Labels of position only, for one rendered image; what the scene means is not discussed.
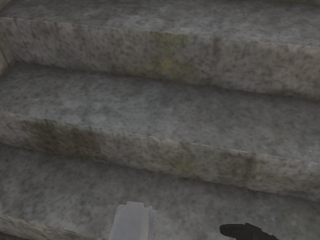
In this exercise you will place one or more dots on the left robot thigh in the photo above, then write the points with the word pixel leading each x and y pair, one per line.
pixel 133 222

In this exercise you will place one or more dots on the robot right hand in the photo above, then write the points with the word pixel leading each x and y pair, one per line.
pixel 245 232

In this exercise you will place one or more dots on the left robot shin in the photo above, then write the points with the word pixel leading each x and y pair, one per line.
pixel 120 206

